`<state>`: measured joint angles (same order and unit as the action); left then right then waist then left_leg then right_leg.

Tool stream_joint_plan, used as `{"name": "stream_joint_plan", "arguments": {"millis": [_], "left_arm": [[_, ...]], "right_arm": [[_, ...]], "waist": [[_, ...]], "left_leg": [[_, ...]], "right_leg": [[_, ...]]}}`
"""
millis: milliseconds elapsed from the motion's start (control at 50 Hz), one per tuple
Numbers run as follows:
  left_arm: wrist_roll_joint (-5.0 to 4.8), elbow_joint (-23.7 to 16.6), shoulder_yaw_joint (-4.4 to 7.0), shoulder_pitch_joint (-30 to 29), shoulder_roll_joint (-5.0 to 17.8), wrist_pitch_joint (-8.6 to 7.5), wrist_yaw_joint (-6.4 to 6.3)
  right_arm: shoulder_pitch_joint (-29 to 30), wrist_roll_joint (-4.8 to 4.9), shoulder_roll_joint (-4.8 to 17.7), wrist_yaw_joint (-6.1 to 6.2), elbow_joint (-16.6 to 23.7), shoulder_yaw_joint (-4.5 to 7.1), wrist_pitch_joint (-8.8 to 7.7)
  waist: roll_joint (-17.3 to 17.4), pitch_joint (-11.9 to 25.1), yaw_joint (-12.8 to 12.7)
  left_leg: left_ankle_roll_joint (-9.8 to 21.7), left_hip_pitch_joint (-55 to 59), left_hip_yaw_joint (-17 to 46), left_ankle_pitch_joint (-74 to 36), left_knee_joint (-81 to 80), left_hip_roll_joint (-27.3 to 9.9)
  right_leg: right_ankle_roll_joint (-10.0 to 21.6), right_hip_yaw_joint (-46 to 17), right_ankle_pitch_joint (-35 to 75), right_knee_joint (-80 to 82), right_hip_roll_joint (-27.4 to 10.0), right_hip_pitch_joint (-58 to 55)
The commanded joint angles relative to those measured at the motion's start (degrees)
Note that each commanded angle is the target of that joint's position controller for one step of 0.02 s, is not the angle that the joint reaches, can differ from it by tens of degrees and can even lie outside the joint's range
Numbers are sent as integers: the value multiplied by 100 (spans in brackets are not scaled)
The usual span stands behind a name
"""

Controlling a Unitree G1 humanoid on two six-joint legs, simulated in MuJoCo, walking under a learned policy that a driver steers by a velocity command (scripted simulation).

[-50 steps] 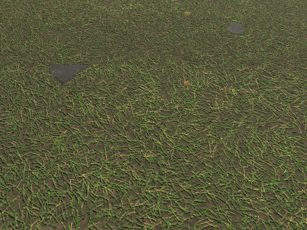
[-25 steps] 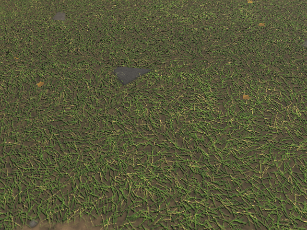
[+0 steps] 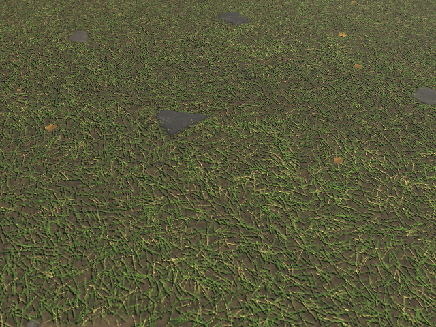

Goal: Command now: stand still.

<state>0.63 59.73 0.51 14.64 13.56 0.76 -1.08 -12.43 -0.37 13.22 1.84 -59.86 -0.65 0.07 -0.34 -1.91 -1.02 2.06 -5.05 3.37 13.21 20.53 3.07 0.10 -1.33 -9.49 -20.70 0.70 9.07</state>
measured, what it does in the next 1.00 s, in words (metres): walks ahead: left foot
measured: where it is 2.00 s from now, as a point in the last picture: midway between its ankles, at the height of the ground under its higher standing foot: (243, 232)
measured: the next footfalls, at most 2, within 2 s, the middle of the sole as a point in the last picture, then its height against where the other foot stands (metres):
left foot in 0.84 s outside the picture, level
right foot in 1.38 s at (268, 264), level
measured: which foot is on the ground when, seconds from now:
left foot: down 0.00-0.38, up 0.40-0.82, down 0.84-1.00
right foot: down 0.00-0.86, up 0.88-1.00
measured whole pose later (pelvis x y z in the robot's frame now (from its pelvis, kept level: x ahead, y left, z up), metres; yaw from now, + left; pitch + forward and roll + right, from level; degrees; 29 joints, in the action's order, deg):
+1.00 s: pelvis +0.36 -0.02 -0.01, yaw -1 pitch -1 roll +1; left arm 1.6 58.8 1.7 17.1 11.6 -4.1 0.5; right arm -13.6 -0.9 13.0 -0.2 -58.5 2.8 -4.3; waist -1.2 -3.6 -0.6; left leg 7.2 -13.5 -7.2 10.3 24.3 5.5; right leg 5.2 -0.4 -17.3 -68.3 -1.8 22.5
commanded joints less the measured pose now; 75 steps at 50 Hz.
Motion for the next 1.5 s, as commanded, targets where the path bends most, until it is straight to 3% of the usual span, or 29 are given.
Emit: {"name": "stream_joint_plan", "arguments": {"millis": [20, 100, 160, 220, 280, 360, 380, 400, 420, 440, 480, 580, 720, 780, 820, 840, 860, 880, 920, 960, 1040, 1260, 1360, 1380, 1400, 1420, 1440, 1460, 1500], "left_arm": [[-2, -15, 67, 111, 509, -47, -26], [-6, 147, 37, 154, 458, -46, -41], [35, 158, 67, 176, 486, -14, -27], [165, -71, 25, -159, 211, -44, 66], [146, -248, 66, -261, 302, -232, 136], [32, 107, 135, 935, 181, -410, 138], [85, 256, 214, 1531, 447, -454, 78], [64, 369, 373, 2256, 1088, -469, 59], [43, 460, 368, 2145, 1007, -413, 66], [59, 235, 291, 1549, 709, -436, 97], [41, 13, 230, 998, 504, -546, 115], [7, 302, 109, 1675, 257, -667, 69], [41, 386, 44, 1859, 301, -667, 2], [38, 373, 79, 1612, 457, -696, -20], [29, 322, 122, 1376, 578, -656, -30], [2, 259, 113, 1307, 550, -643, -5], [-64, 91, 17, 1642, 49, -631, 49], [-92, 132, 104, 1919, 121, -599, 98], [52, -171, 189, 874, 376, -603, 114], [122, -198, 198, 761, 179, -530, 151], [166, -321, 195, 550, 7, -323, 246], [47, -1201, 112, -1848, 30, -351, 276], [59, -943, 270, -675, 338, -488, 160], [117, -631, 357, 299, 480, -545, 107], [266, -434, 499, 1309, 966, -573, 39], [284, -405, 609, 1397, 1350, -522, 85], [51, -458, 558, 913, 1003, -459, 151], [0, -555, 462, 302, 690, -472, 170], [39, -508, 328, 26, 203, -558, 173]], "right_arm": [[-111, 0, 613, 22, 49, 90, -54], [-241, -2, 538, 29, -101, 58, -56], [-446, -12, 783, 26, -163, 164, 11], [-874, -45, 944, 0, -231, 299, 58], [-858, -98, 873, -32, -200, 355, -57], [-333, -19, 730, -79, -12, 385, -166], [-185, -54, 474, -99, 121, 317, -225], [-84, -28, 46, -154, 357, 201, -294], [27, -201, 560, -186, 417, 315, -307], [64, -209, 534, -250, 387, 325, -332], [-88, -151, 320, -352, 272, 289, -396], [341, -167, 273, -387, 427, 307, -269], [1793, -63, 76, -368, 1077, 155, -241], [1265, -61, 315, -273, 1035, 242, -280], [-235, -53, 562, -186, 565, 398, -363], [-1075, -136, 776, -126, 327, 502, -402], [-1719, -278, 1323, -94, 261, 643, -409], [-1444, -153, 1283, -182, 277, 658, -334], [-243, 17, 614, -238, 478, 504, -381], [-156, -39, 194, -217, 357, 368, -503], [-716, -34, 333, -173, 99, 348, -661], [-1918, -70, 385, -97, -166, 268, -601], [-1625, -135, 594, -38, -170, 326, -564], [-1494, -87, 596, -51, -130, 323, -551], [-1468, -22, 399, -75, 76, 260, -571], [-2245, 185, -131, -152, 82, 202, -548], [-1739, 21, 452, -117, 74, 355, -512], [-1222, -5, 420, -139, 274, 375, -543], [-945, -92, 274, -165, 320, 396, -502]], "waist": [[59, -132, 20], [60, -135, 25], [367, -161, 87], [902, -800, 292], [757, -796, 234], [413, -601, -421], [-351, -469, -632], [-1719, -131, -780], [-1114, -489, -537], [-449, -805, -224], [-227, -715, 64], [-405, -379, 21], [-576, -670, -187], [-619, -329, 178], [-571, 448, 813], [-405, 870, 1149], [583, 1567, 1022], [985, 1814, 746], [164, 184, 380], [10, -231, 4], [197, -270, -169], [406, -435, 478], [527, 188, -189], [417, 656, -618], [-89, 1372, -917], [-1358, 1962, -485], [-279, 1455, -422], [-226, 597, -216], [-29, 39, 85]], "left_leg": [[163, -584, 646, -313, -535, -722], [160, -592, 610, -363, -505, -700], [407, -747, 827, 1981, -642, -621], [991, -764, 2047, 3610, -1283, -1471], [1206, -518, 2216, 2699, -1387, -1807], [798, -1846, 1043, 1908, -349, -1027], [596, -2537, 461, 1566, 836, -590], [345, -3494, -482, 1604, 2627, 135], [405, -3775, -272, 1721, 3635, -96], [452, -3815, -93, 1154, 4037, -400], [360, -3509, -122, 302, 4013, -673], [80, -3693, -626, -248, 3885, -629], [135, -2959, -1159, -843, 1723, -280], [480, -1988, -1189, -671, 1343, -6], [712, -513, -1086, -676, 920, 170], [877, 727, -599, -472, 701, -303], [1337, 2060, 1591, 480, 523, -1942], [1967, 2332, 3957, 978, -473, -2662], [1593, 585, 2462, 1351, -980, -2197], [1250, -474, 1449, 93, -1210, -1724], [1130, -683, 558, -1088, -1379, -1401], [813, 873, -107, -3180, -1134, -1295], [709, 1358, -285, -5624, 594, -1443], [609, 832, -439, -5105, 1693, -1276], [521, -401, -627, -3052, 3380, -983], [290, -2480, -714, 1646, 5485, 189], [408, -2976, 43, 1393, 5791, -132], [417, -3128, 26, 829, 5557, -368], [357, -2730, -27, 383, 5010, -656]], "right_leg": [[140, -492, 333, 225, -494, -195], [150, -493, 328, 206, -505, -166], [260, -153, -1501, -338, -77, 193], [313, 333, -1710, -1537, 143, 1396], [384, 246, -1571, -2072, -201, 1780], [471, 559, -847, -319, 158, -728], [538, -492, -1453, 336, -534, -1549], [969, -2938, -3154, 1408, -1889, -2125], [1223, -3520, -3428, 1500, -2277, -1566], [1190, -3082, -3169, 1464, -2082, -1124], [1005, -2059, -1775, 1550, -1606, -870], [903, -700, 1711, 1204, -1160, -1320], [895, -169, 3189, 1240, -1035, -1010], [817, -18, 5055, 515, -1193, -1303], [718, 91, 5516, -1171, -1144, -1322], [672, 177, 4274, -2435, -965, -515], [550, 470, 979, -4510, -327, 946], [525, -13, -1967, -5950, 457, 2261], [639, -213, -929, -5665, -249, 2700], [565, -211, -653, -5023, -540, 2104], [338, 39, -373, -4340, -665, 2134], [269, 687, 934, -1531, -344, 2736], [763, 800, -23, -865, 200, 1113], [927, 690, 322, -494, 112, -154], [1232, -650, -67, -507, -1137, -1671], [2168, -3522, -93, 88, -2642, -3000], [1957, -3451, -611, 397, -2277, -2445], [1745, -2534, -469, 596, -2095, -1556], [1399, -1514, 579, 891, -1602, -481]]}}
Keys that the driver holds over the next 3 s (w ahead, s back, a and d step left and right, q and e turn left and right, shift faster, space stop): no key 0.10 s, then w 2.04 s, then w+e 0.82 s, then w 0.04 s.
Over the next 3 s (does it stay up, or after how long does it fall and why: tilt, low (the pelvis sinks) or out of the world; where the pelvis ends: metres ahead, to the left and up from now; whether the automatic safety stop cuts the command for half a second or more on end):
stays up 1.42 -0.09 -0.02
